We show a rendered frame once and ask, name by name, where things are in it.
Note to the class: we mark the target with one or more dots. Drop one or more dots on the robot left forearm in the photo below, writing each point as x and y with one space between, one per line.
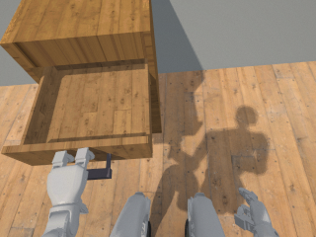
63 220

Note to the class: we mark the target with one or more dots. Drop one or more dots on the right robot hand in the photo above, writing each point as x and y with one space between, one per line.
254 215

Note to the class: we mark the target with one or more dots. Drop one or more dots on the drawer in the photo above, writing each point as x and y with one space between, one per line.
105 106

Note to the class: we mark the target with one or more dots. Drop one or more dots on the left robot hand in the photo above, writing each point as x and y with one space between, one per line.
66 184

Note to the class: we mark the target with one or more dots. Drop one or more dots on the robot right forearm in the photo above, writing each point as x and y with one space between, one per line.
264 230

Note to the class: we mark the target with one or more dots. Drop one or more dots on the left robot thigh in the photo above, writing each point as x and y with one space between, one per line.
135 212

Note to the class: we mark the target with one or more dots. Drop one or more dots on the robot left shin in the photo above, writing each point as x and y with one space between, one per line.
144 225

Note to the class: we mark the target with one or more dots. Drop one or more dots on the cabinet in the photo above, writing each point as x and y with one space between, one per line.
63 32

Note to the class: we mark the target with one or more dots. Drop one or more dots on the handle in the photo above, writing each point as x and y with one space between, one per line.
101 173

